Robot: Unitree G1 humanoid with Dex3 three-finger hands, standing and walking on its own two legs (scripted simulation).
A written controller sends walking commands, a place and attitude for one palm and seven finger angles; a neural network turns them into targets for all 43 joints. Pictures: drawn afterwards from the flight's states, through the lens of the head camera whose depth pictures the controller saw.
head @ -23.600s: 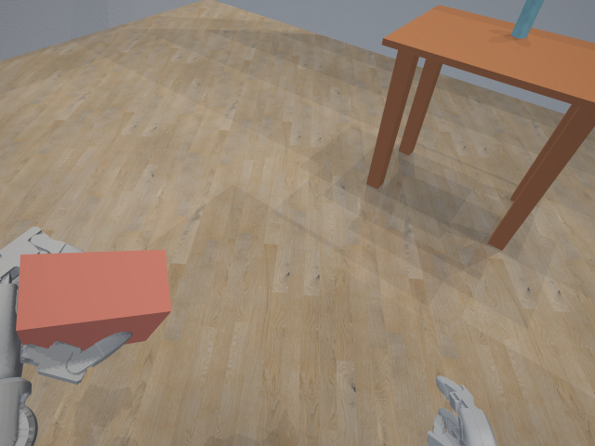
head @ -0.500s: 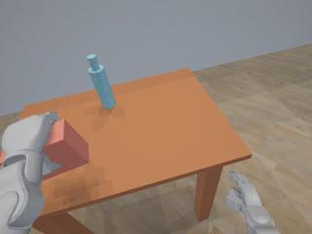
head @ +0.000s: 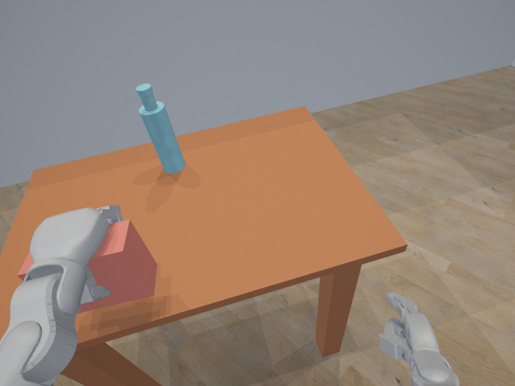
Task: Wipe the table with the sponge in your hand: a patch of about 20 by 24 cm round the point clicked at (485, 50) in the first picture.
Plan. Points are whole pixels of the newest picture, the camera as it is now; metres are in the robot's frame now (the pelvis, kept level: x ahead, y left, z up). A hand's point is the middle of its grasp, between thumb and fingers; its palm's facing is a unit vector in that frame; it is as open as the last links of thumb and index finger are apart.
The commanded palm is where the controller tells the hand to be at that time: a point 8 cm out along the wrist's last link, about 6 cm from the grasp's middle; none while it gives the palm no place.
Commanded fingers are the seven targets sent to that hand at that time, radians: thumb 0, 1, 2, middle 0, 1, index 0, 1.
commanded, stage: move the sponge above the wiping area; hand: left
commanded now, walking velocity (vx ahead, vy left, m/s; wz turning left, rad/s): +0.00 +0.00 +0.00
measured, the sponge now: (101, 275) +0.23 +0.29 +0.07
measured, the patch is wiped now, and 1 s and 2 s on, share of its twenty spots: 0.00 0.00 0.00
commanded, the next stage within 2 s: none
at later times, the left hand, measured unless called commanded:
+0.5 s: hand (98, 251) +0.25 +0.29 +0.10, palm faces -0.01 -0.06 -1.00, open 9.9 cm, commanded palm +0.22 +0.30 +0.18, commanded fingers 0.00 0.10 1.30 -1.20 -1.60 -1.20 -1.60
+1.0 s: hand (93, 242) +0.26 +0.30 +0.11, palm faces +0.11 -0.03 -0.99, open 9.9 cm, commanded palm +0.22 +0.30 +0.16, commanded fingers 0.00 0.10 1.30 -1.20 -1.60 -1.20 -1.60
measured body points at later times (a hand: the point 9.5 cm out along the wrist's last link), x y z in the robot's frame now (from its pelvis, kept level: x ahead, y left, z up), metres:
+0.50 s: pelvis +0.01 +0.01 +0.00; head +0.01 -0.03 +0.45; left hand +0.24 +0.29 +0.16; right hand +0.26 -0.20 -0.08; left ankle +0.00 +0.11 -0.74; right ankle +0.03 -0.08 -0.74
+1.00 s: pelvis +0.02 +0.02 +0.00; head +0.02 -0.01 +0.45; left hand +0.25 +0.30 +0.17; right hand +0.27 -0.16 -0.08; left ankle +0.00 +0.11 -0.74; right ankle +0.03 -0.08 -0.74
